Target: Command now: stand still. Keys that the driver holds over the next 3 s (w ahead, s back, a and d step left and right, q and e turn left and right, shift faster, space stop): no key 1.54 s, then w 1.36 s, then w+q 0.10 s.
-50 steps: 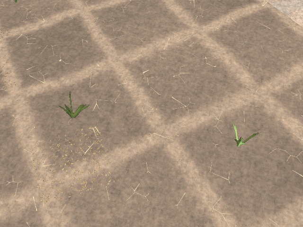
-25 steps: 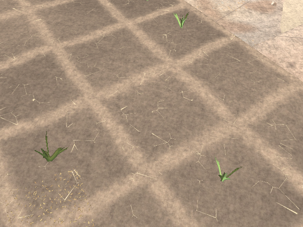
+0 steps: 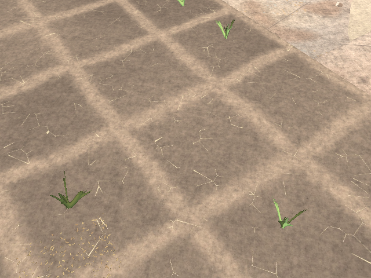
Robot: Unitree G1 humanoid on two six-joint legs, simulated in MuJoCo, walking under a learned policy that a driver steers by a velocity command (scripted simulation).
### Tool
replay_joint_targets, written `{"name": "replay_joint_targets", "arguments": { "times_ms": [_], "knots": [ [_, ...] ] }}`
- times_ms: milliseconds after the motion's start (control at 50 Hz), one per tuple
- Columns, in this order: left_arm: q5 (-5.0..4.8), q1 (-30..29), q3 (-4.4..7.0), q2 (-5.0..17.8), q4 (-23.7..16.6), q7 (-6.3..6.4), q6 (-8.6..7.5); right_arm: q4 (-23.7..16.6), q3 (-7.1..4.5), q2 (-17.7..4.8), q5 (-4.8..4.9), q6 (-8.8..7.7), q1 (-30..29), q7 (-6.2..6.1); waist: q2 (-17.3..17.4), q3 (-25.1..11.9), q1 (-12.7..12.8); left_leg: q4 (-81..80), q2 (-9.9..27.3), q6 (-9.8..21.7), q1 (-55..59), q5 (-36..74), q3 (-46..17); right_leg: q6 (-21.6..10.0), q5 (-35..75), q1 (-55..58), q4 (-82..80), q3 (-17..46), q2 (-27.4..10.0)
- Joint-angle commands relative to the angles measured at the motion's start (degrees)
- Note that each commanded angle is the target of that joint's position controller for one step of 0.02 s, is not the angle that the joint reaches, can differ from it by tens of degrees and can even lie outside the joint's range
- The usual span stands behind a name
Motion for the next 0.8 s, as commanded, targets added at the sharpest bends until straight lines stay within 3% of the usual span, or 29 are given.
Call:
{"name": "replay_joint_targets", "arguments": {
  "times_ms": [20,400,800],
  "knots": [
    [-0.06,-0.6,1.29,6.6,-1.1,0.30,-0.61,-1.2,-1.18,-6.5,0.00,-0.48,0.0,-0.27,0.1,-2.7,0.0,-4.7,2.4,1.0,-0.2,10.0,-2.2,-1.7,13.8,1.6,-4.3,2.9,-3.6],
    [-0.19,-0.1,0.38,5.7,6.9,0.55,-0.67,3.3,-0.24,-5.4,-0.04,-0.46,4.2,-0.82,0.0,-0.8,0.1,-6.3,1.5,1.2,-1.3,6.0,-1.6,-1.0,9.2,0.7,-5.9,1.5,-2.9],
    [-0.29,3.1,-0.57,4.3,10.4,0.91,-0.69,4.9,0.50,-3.4,0.11,-0.63,9.0,-0.88,0.2,0.1,0.4,-6.8,1.2,1.8,-2.1,5.5,-1.6,-0.4,8.4,-0.3,-6.1,0.5,-2.6]
  ]
}}
Next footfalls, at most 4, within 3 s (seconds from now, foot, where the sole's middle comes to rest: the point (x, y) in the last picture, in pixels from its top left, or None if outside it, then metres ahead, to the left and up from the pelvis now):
2.30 left None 0.47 0.10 -0.77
2.86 right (226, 211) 0.78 -0.14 -0.77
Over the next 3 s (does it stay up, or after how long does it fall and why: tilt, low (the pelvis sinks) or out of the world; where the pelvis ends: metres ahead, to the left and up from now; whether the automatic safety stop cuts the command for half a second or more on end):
stays up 0.68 -0.05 0.00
